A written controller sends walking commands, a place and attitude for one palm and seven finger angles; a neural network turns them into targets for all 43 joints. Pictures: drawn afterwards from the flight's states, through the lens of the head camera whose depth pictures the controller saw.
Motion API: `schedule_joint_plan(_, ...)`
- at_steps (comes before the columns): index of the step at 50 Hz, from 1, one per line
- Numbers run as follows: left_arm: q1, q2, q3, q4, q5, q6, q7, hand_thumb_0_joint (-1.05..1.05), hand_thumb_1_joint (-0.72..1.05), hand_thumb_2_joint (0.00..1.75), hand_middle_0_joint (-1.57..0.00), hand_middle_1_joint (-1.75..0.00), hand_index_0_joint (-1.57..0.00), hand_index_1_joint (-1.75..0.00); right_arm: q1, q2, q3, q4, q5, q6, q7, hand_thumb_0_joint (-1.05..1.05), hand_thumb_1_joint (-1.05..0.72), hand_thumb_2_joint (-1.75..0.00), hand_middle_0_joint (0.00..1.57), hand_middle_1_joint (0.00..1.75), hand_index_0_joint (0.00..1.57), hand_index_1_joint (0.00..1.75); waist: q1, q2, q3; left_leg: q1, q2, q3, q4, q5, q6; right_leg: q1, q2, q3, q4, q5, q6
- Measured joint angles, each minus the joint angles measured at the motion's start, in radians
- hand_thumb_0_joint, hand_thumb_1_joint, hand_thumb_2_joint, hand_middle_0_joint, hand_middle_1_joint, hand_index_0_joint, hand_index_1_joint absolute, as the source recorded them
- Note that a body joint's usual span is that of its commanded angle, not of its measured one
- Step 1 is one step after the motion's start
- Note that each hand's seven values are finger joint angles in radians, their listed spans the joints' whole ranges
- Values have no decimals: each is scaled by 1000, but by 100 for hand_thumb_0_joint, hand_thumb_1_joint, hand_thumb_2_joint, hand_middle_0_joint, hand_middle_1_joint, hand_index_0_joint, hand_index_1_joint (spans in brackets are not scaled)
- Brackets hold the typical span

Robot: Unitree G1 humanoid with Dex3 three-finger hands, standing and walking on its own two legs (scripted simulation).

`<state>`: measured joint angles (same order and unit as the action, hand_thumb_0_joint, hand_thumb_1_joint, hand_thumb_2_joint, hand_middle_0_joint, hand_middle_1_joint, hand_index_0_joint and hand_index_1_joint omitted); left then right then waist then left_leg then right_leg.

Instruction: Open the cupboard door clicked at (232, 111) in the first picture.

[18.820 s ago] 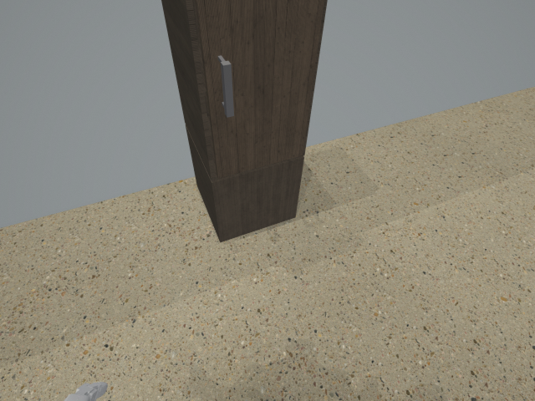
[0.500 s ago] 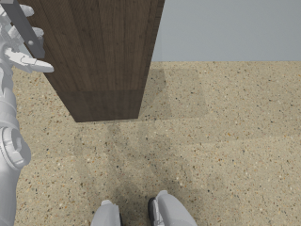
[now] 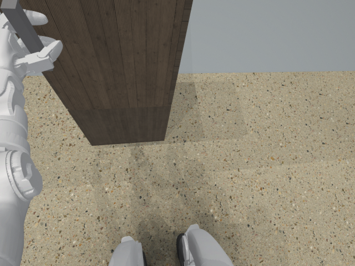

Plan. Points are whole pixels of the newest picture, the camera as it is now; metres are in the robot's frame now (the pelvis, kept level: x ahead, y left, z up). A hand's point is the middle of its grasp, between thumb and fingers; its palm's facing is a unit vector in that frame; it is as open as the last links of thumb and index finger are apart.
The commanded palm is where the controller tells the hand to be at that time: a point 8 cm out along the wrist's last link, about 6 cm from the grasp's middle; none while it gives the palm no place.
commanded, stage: close the thumb around the handle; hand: left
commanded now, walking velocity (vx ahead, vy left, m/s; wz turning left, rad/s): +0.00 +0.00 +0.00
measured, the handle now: (33, 32) +0.60 +0.23 +0.08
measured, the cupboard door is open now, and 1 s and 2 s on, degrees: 0 31 48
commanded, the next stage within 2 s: pull the door open along its arc in 0.20 s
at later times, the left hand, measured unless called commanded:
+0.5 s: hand (43, 54) +0.54 +0.20 +0.08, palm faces -0.01 -1.00 -0.02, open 5.6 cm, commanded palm +0.51 +0.24 +0.08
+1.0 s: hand (77, 121) +0.39 +0.14 +0.08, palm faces +0.11 -0.99 +0.09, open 6.2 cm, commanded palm +0.33 +0.21 +0.08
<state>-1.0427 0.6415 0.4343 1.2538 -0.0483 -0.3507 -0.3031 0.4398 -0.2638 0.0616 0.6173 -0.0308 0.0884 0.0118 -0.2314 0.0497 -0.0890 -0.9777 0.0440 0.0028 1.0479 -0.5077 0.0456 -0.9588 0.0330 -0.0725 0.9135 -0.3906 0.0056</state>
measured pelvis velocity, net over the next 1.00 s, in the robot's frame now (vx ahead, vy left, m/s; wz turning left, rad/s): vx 0.02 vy -0.01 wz -0.02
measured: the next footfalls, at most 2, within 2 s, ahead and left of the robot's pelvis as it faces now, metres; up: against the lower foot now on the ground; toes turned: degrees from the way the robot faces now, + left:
none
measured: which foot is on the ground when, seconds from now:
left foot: down 0.00-1.00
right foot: down 0.00-1.00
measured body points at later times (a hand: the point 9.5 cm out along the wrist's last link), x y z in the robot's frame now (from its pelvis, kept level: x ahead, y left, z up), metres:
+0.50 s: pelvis +0.00 -0.02 +0.00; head +0.16 +0.01 +0.42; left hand +0.53 +0.26 +0.09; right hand -0.03 -0.28 -0.10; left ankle -0.02 +0.08 -0.67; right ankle +0.01 -0.13 -0.67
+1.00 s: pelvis +0.02 -0.01 +0.02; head +0.09 -0.01 +0.47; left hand +0.38 +0.19 +0.08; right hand +0.14 -0.25 -0.08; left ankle -0.02 +0.08 -0.67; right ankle +0.01 -0.13 -0.67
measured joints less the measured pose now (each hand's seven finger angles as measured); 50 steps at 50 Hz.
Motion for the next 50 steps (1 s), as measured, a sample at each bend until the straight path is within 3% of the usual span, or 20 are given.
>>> schedule_joint_plan(7, -10, 17, 5, 11, -5, 0, -7, 0, 74, 83, -37, -134, -38, -133, -2, -6, 1, 6, 5, -2, -5, 0, -91, -90, 21, 30, 20, 30, 1, -5, 7, -2, 3, -4, -1, 3, -8, -5, 3, -3, 7, -1, -9)
schedule_joint_plan(22, 3, 47, 25, 7, -11, 8, -45, 0, 74, 82, -37, -135, -37, -135, -12, -17, 1, -4, 14, -6, -18, 0, -91, -90, 21, 30, 20, 30, -2, -10, 7, -1, 14, -8, -7, 5, -21, -8, 14, -7, 4, -1, -22)
schedule_joint_plan(29, 124, 3, 41, -89, -51, 13, -70, 0, 74, 78, -37, -135, -37, -135, -5, -16, -6, -29, 24, 9, -12, 0, -91, -90, 21, 30, 20, 30, 19, -6, -7, 47, 17, 13, -41, 6, -18, 28, 18, 15, -20, 2, -19)
schedule_joint_plan(36, 331, -104, 21, -264, -114, 14, -86, 0, 72, 74, -37, -135, -37, -135, -12, -10, -20, -64, 41, 22, 1, 1, -91, -90, 21, 30, 20, 30, 54, -4, -35, 133, 13, 36, -95, 9, -14, 100, 17, 39, -57, 3, -14)
schedule_joint_plan(41, 524, -212, -39, -456, -165, 15, -74, 0, 70, 72, -36, -135, -37, -135, -37, -3, -36, -94, 52, 14, 15, 1, -91, -90, 21, 30, 20, 30, 89, -6, -60, 199, 2, 51, -135, 18, -9, 155, 9, 56, -81, 5, -9)
schedule_joint_plan(43, 604, -282, -75, -557, -182, 22, -15, 0, 70, 72, -36, -134, -37, -134, -53, 2, -47, -103, 53, -1, 24, 1, -91, -90, 21, 30, 20, 30, 111, -4, -68, 223, -1, 55, -149, 20, -10, 176, 7, 62, -90, 6, -6)
schedule_joint_plan(46, 716, -394, -143, -709, -179, 27, 125, 0, 69, 72, -35, -134, -36, -130, -90, 10, -59, -109, 54, -24, 41, 1, -91, -90, 20, 30, 20, 30, 138, -1, -72, 252, -9, 58, -161, 21, -9, 200, 0, 66, -92, 3, -3)
schedule_joint_plan(50, 836, -524, -232, -868, -143, 37, 291, 1, 68, 71, -34, -133, -36, -128, -153, 32, -62, -116, 44, -34, 52, 1, -91, -90, 20, 30, 20, 30, 166, -6, -67, 286, -18, 63, -167, 24, -9, 226, -8, 71, -80, -3, -3)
